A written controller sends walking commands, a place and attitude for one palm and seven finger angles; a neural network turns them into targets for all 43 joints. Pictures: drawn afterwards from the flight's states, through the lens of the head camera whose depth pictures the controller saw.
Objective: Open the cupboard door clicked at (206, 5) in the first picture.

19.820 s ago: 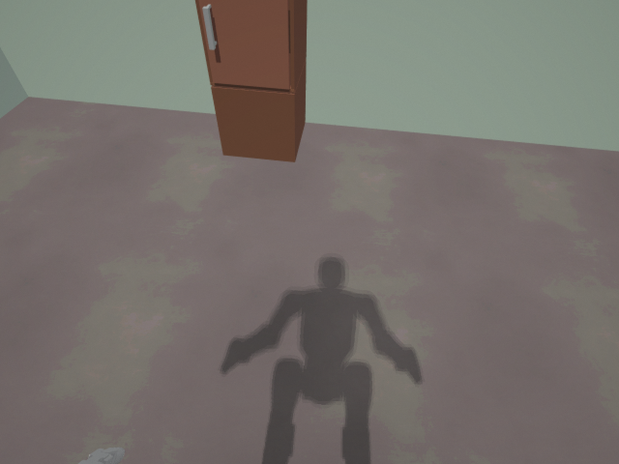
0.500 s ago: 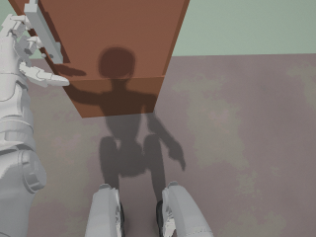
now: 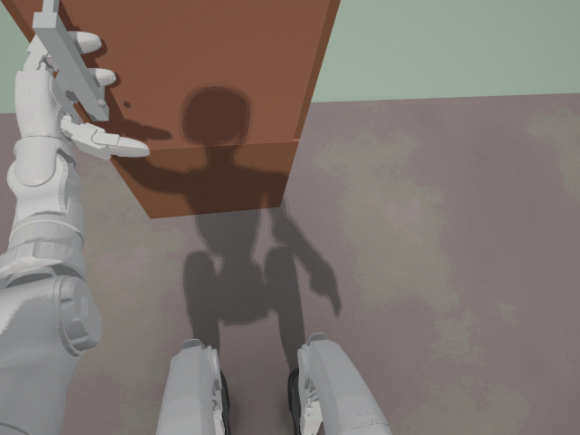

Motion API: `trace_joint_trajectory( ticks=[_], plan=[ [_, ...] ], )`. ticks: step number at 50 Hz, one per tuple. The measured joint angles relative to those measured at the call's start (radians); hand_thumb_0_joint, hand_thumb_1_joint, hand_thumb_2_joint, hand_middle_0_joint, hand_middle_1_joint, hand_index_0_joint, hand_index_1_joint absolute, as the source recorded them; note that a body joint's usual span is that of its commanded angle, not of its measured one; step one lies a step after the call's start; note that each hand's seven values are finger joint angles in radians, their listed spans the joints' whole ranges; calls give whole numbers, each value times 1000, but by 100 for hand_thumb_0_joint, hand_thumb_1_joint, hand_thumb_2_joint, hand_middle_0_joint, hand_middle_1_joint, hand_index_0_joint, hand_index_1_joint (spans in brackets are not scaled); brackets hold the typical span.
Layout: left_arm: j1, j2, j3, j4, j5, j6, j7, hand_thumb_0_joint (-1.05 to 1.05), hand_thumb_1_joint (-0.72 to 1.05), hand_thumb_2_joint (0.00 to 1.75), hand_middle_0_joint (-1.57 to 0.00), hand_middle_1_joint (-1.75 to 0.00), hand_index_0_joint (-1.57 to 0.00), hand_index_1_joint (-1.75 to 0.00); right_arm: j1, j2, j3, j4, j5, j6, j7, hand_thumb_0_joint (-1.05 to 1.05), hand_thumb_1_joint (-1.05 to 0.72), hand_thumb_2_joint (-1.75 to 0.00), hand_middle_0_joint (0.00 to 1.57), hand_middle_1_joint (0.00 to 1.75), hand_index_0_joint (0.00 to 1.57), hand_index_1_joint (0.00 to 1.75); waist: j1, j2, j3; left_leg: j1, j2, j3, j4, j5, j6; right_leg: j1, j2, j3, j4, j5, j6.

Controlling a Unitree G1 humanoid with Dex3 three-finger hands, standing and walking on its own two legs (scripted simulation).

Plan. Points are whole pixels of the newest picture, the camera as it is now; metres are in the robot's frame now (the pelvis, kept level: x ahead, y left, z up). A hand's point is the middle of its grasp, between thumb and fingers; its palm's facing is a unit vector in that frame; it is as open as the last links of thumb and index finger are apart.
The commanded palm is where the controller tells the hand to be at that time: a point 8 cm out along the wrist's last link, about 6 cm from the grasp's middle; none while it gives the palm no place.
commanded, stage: slide the fingers in behind the handle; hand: left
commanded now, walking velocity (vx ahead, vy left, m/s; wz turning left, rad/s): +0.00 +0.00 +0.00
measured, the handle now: (78, 62) +0.58 +0.22 +0.05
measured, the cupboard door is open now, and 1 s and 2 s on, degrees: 0 0 30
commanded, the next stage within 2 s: close the thumb around the handle in 0.32 s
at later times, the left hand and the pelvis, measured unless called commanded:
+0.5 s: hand (100, 103) +0.53 +0.20 +0.04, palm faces +0.08 -1.00 -0.02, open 13.9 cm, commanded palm +0.50 +0.23 +0.04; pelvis +0.00 +0.00 +0.00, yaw +0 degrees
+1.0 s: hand (102, 101) +0.53 +0.20 +0.04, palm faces +0.08 -1.00 -0.02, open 6.2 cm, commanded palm +0.51 +0.22 +0.04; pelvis +0.00 +0.00 +0.00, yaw +0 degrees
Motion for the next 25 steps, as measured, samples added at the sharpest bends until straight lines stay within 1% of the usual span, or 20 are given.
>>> trace_joint_trajectory(
  ticks=[8,16,25],
  plan=[
    [11,-9,-4,11,-2,-14,18,-1,-50,30,-30,-120,-28,-120,-1,0,-3,2,-1,1,3,0,-91,-90,20,30,20,30,4,2,-3,16,-2,2,-11,1,-2,14,-1,2,-7,-1,-1],
    [9,-7,-5,21,-3,-28,9,-1,-50,30,-30,-120,-28,-120,-9,-6,-5,2,0,2,-1,0,-91,-90,20,30,20,30,4,-1,-6,14,-2,0,-8,-1,-3,12,-1,1,-4,-4,-3],
    [11,-7,-1,8,-7,-24,2,-1,-48,31,-30,-121,-29,-120,-14,-9,-8,-1,0,5,-3,0,-91,-90,20,30,20,30,5,-2,-4,10,-2,0,-4,-2,-3,8,0,1,0,-4,-2]
  ],
)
